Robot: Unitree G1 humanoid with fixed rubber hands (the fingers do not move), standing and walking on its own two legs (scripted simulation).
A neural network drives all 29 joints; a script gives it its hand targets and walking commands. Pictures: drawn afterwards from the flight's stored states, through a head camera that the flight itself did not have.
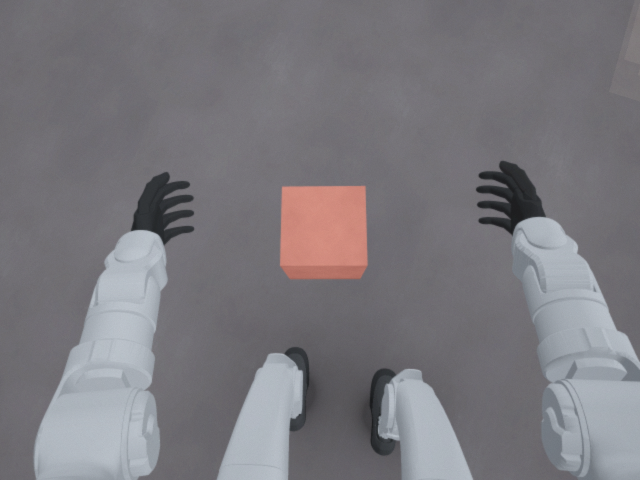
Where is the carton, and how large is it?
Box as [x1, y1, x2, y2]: [280, 186, 367, 278]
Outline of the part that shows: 282,187 280,265 289,278 359,278 367,265 364,186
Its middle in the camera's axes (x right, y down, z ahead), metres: +0.01 -0.02 +0.99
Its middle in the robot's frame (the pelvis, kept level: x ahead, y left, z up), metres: +0.52 +0.06 -0.58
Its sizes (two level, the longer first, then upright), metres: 0.197 0.190 0.221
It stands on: the floor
